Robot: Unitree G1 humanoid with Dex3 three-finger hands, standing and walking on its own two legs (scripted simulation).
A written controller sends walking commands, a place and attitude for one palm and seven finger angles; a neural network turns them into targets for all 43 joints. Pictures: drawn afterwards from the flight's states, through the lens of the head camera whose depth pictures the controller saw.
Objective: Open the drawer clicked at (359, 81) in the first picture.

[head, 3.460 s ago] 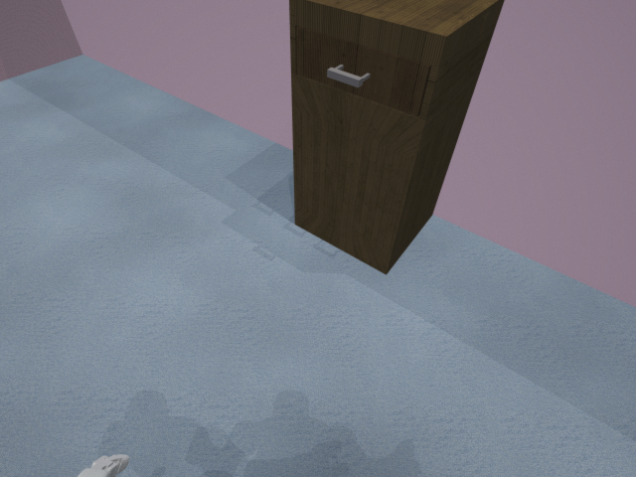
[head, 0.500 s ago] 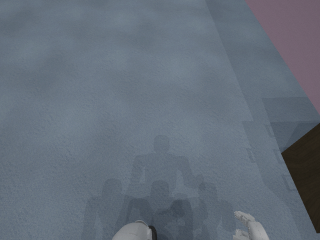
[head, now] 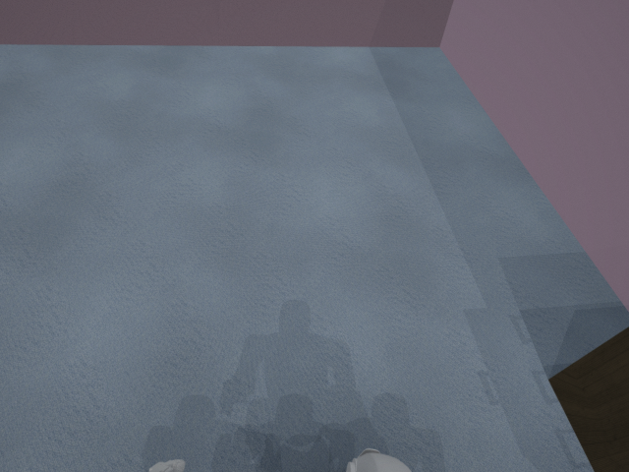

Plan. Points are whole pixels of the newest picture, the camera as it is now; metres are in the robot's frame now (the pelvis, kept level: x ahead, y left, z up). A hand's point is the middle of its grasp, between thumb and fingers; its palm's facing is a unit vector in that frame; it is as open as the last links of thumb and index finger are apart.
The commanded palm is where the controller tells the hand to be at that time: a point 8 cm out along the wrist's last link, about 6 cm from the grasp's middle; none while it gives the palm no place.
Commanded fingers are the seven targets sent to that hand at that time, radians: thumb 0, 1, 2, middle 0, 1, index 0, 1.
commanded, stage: turn to face it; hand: left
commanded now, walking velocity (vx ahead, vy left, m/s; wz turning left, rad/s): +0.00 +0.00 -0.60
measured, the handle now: out of the picture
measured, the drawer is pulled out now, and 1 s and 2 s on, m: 0.00 0.00 0.00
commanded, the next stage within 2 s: none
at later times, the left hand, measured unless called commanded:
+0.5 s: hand (164, 445) +0.19 +0.22 -0.16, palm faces -0.16 -0.96 -0.23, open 7.4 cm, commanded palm none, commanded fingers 0.00 0.90 0.90 -0.20 -0.30 -0.20 -0.30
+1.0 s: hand (224, 356) +0.32 +0.16 -0.15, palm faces -0.59 -0.77 -0.24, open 7.4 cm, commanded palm none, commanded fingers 0.00 0.90 0.90 -0.20 -0.30 -0.20 -0.30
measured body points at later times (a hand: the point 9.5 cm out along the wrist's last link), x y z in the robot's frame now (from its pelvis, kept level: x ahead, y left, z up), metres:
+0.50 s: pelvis +0.10 +0.04 +0.00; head +0.14 +0.03 +0.45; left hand +0.19 +0.27 -0.15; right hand +0.18 -0.23 -0.13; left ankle +0.16 +0.17 -0.71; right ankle +0.09 -0.08 -0.73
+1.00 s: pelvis +0.10 +0.06 +0.00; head +0.14 +0.03 +0.45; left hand +0.35 +0.20 -0.13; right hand -0.04 -0.17 -0.14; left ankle +0.16 +0.16 -0.73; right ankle +0.02 -0.04 -0.71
